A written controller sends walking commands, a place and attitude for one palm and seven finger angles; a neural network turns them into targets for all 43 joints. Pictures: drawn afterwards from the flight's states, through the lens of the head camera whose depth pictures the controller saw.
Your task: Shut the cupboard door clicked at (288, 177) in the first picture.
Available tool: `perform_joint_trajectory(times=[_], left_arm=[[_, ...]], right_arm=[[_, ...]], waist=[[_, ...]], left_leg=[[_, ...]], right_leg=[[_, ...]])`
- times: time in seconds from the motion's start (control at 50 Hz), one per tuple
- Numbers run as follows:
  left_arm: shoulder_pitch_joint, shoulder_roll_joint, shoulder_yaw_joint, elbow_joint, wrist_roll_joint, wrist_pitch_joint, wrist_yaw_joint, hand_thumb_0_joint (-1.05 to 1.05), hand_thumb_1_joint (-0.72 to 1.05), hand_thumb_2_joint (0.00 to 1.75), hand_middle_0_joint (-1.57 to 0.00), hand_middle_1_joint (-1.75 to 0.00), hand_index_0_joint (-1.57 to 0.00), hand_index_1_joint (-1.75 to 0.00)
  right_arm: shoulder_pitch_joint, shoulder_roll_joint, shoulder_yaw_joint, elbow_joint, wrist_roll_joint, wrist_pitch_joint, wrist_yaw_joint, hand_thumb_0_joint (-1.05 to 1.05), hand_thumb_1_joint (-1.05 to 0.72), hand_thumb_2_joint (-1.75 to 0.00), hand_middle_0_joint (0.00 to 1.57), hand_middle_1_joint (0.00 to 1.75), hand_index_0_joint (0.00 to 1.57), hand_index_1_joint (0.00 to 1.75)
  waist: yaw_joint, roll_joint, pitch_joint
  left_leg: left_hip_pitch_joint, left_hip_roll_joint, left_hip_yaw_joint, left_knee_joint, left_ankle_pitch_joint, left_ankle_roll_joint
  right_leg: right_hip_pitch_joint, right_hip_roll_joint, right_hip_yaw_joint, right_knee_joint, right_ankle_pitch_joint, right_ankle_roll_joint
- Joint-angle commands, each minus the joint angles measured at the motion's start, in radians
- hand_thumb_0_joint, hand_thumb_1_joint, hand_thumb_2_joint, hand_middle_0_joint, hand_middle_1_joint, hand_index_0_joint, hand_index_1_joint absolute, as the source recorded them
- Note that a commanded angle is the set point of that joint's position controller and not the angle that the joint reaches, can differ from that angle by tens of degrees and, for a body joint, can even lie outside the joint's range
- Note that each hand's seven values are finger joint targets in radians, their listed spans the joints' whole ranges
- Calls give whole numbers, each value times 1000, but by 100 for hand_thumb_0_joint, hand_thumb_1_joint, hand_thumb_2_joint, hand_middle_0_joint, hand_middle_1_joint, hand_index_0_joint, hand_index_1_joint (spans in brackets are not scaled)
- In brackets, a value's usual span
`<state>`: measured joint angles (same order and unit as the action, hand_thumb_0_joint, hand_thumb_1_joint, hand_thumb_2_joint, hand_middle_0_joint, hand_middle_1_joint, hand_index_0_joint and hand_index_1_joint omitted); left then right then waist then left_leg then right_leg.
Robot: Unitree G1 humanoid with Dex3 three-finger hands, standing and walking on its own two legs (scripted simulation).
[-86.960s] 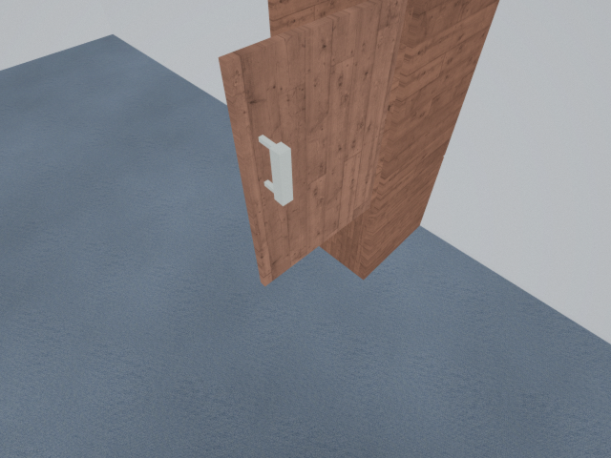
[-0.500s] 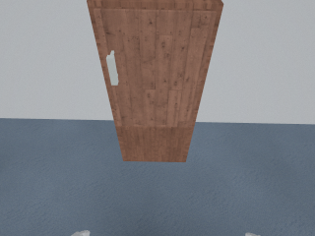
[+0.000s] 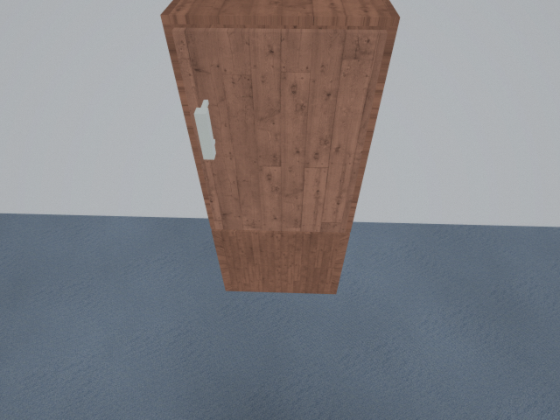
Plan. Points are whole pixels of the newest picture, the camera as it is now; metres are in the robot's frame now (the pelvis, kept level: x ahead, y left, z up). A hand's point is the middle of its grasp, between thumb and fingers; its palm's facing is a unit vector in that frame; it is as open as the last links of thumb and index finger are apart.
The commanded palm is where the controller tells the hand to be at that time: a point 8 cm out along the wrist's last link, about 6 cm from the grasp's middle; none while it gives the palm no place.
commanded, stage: let the arm hang, fingers relaxed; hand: left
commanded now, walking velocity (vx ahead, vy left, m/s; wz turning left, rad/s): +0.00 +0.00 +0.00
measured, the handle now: (207, 129) +0.70 +0.21 +0.04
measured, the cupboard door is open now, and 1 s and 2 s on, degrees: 0 0 0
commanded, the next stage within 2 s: look to check the result in 0.34 s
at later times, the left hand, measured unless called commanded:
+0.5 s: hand out of the picture -0.03 +0.15 -0.18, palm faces +0.05 -0.99 -0.17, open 7.3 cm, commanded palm none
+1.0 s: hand out of the picture +0.00 +0.15 -0.17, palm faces +0.04 -0.98 -0.19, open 7.3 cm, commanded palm none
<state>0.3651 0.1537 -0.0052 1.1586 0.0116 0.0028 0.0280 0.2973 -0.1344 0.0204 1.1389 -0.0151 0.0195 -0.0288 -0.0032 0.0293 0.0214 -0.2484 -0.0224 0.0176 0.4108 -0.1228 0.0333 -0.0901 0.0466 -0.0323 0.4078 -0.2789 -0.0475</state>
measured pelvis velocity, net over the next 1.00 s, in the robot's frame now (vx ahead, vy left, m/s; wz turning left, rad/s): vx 0.02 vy -0.01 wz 0.00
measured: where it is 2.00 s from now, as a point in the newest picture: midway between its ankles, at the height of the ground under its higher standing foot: outside the picture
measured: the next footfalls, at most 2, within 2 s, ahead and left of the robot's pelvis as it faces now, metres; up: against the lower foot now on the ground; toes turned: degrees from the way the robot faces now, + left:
none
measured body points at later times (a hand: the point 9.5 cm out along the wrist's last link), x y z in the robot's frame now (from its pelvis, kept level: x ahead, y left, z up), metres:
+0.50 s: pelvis +0.01 -0.01 +0.00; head +0.01 -0.01 +0.45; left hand -0.03 +0.20 -0.16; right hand -0.02 -0.22 -0.16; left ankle +0.06 +0.10 -0.74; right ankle -0.03 -0.09 -0.74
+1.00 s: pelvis +0.02 -0.01 +0.00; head +0.02 -0.02 +0.45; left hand -0.01 +0.21 -0.16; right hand +0.03 -0.24 -0.16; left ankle +0.06 +0.10 -0.74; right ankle -0.03 -0.09 -0.74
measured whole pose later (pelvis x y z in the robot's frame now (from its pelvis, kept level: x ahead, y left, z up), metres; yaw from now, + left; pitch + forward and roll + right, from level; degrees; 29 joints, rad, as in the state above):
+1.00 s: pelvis +0.02 -0.01 +0.00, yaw +0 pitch -2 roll +0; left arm 0.32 0.14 0.00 1.14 0.01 -0.01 0.03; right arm 0.25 -0.17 0.01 1.14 -0.01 0.01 -0.04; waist 0.00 0.00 0.04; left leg -0.22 -0.01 0.01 0.40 -0.15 0.02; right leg -0.05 0.06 -0.04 0.37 -0.29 -0.06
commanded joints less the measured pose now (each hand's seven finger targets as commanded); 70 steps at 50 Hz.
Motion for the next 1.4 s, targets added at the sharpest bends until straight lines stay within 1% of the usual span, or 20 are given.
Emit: perform_joint_trajectory(times=[0.0, 0.04, 0.12, 0.2, 0.26, 0.34, 0.42, 0.44, 0.5, 0.58, 0.62, 0.84, 0.88, 0.94, 0.96, 1.02, 1.1, 1.16, 1.22, 1.38], left_arm=[[78, 68, 17, -14, -3, -7, 12, 0, 90, 90, -20, -30, -20, -30], [78, 69, 18, -16, -2, -7, 13, 0, 90, 90, -20, -30, -20, -30], [82, 62, 22, -22, -2, -11, 15, 0, 90, 90, -20, -30, -20, -30], [75, 52, 25, -22, -3, -10, 14, 0, 90, 90, -20, -30, -20, -30], [76, 50, 25, -24, -3, -11, 14, 0, 90, 90, -20, -30, -20, -30], [72, 52, 27, -24, -3, -14, 15, 0, 90, 90, -20, -30, -20, -30], [75, 58, 26, -23, -3, -13, 15, 0, 90, 90, -20, -30, -20, -30], [72, 57, 26, -21, -3, -12, 14, 0, 90, 90, -20, -30, -20, -30], [76, 58, 25, -18, -4, -14, 14, 0, 90, 90, -20, -30, -20, -30], [72, 69, 25, -20, -4, -15, 14, 0, 90, 90, -20, -30, -20, -30], [75, 82, 27, -22, -2, -17, 15, 0, 90, 90, -20, -30, -20, -30], [48, 94, 24, -26, -3, -19, 15, 0, 90, 90, -20, -30, -20, -30], [43, 94, 25, -28, -3, -18, 14, 0, 90, 90, -20, -30, -20, -30], [38, 101, 27, -29, -2, -19, 14, 0, 90, 90, -20, -30, -20, -30], [36, 99, 26, -31, -3, -19, 14, 0, 90, 90, -20, -30, -20, -30], [33, 114, 30, -35, -2, -20, 14, 0, 90, 90, -20, -30, -20, -30], [25, 113, 30, -35, -3, -21, 15, 0, 90, 90, -20, -30, -20, -30], [20, 110, 29, -37, -3, -18, 15, 0, 90, 90, -20, -30, -20, -30], [22, 124, 32, -41, -3, -20, 15, 0, 90, 90, -20, -30, -20, -30], [12, 124, 30, -39, -4, -19, 14, 0, 90, 90, -20, -30, -20, -30]], right_arm=[[66, -96, -24, -21, 0, -15, -15, 0, -90, -90, 20, 30, 20, 30], [66, -90, -24, -16, 0, -16, -14, 0, -90, -90, 20, 30, 20, 30], [76, -85, -23, -18, 1, -21, -16, 0, -90, -90, 20, 30, 20, 30], [77, -77, -23, -17, -1, -23, -18, 0, -90, -90, 20, 30, 20, 30], [82, -75, -24, -19, -1, -21, -18, 0, -90, -90, 20, 30, 20, 30], [82, -82, -26, -22, 0, -24, -20, 0, -90, -90, 20, 30, 20, 30], [77, -88, -26, -22, 2, -21, -20, 0, -90, -90, 20, 30, 20, 30], [78, -87, -26, -21, 1, -22, -20, 0, -90, -90, 20, 30, 20, 30], [71, -95, -27, -22, 1, -21, -20, 0, -90, -90, 20, 30, 20, 30], [66, -101, -27, -22, 2, -21, -19, 0, -90, -90, 20, 30, 20, 30], [58, -113, -29, -25, 4, -21, -19, 0, -90, -90, 20, 30, 20, 30], [23, -125, -27, -23, 2, -21, -17, 0, -90, -90, 20, 30, 20, 30], [19, -126, -27, -23, 1, -21, -17, 0, -90, -90, 20, 30, 20, 30], [8, -131, -27, -25, 2, -22, -17, 0, -90, -90, 20, 30, 20, 30], [9, -132, -26, -25, 1, -22, -17, 0, -90, -90, 20, 30, 20, 30], [3, -140, -28, -27, 4, -23, -17, 0, -90, -90, 20, 30, 20, 30], [-1, -140, -28, -27, 2, -26, -19, 0, -90, -90, 20, 30, 20, 30], [-2, -140, -26, -26, 2, -23, -19, 0, -90, -90, 20, 30, 20, 30], [-3, -151, -28, -29, 5, -25, -19, 0, -90, -90, 20, 30, 20, 30], [-10, -158, -27, -27, 3, -26, -19, 0, -90, -90, 20, 30, 20, 30]], waist=[[-4, -42, 92], [-1, -42, 110], [1, -37, 98], [0, -12, 105], [-1, -16, 108], [-4, -25, 86], [-4, -25, 92], [-4, -10, 88], [-4, -35, 86], [-6, -30, 83], [-2, -47, 84], [-5, -47, 83], [-4, -21, 85], [-3, -43, 81], [-2, -32, 85], [0, -50, 64], [-1, -38, 45], [-1, -34, 69], [1, -45, 55], [-1, -39, 49]], left_leg=[[44, 114, -130, -85, -44, 12], [35, 110, -127, -84, -47, 11], [45, 110, -123, -78, -9, 12], [33, 107, -128, -87, -24, 11], [37, 105, -123, -79, -22, 9], [56, 109, -123, -70, 13, 11], [68, 110, -123, -69, 7, 11], [65, 112, -122, -72, 4, 11], [73, 110, -121, -67, 13, 11], [79, 111, -118, -62, 26, 11], [84, 113, -115, -57, 40, 12], [92, 113, -109, -47, 66, 8], [89, 112, -112, -52, 60, 7], [93, 113, -111, -49, 75, 8], [92, 113, -109, -49, 72, 7], [106, 115, -107, -43, 97, 8], [109, 113, -102, -39, 124, 7], [103, 115, -104, -43, 115, 6], [112, 117, -104, -42, 126, 8], [119, 117, -108, -50, 125, 8]], right_leg=[[-159, -132, 114, -123, -18, -15], [-168, -134, 114, -126, -25, -14], [-156, -133, 113, -122, -1, -14], [-148, -133, 115, -121, 4, -15], [-154, -135, 116, -128, 2, -15], [-137, -135, 115, -129, 27, -15], [-147, -132, 114, -133, 12, -16], [-141, -134, 115, -132, 16, -15], [-137, -135, 117, -136, 27, -14], [-134, -137, 115, -138, 36, -13], [-131, -136, 115, -143, 46, -12], [-115, -145, 113, -149, 94, -4], [-112, -145, 117, -151, 84, -6], [-104, -146, 114, -152, 110, -1], [-104, -147, 116, -154, 110, 0], [-88, -148, 110, -152, 149, 5], [-60, -152, 110, -143, 215, 9], [-70, -149, 109, -148, 195, 10], [-60, -147, 108, -149, 203, 10], [-49, -150, 110, -148, 194, 5]])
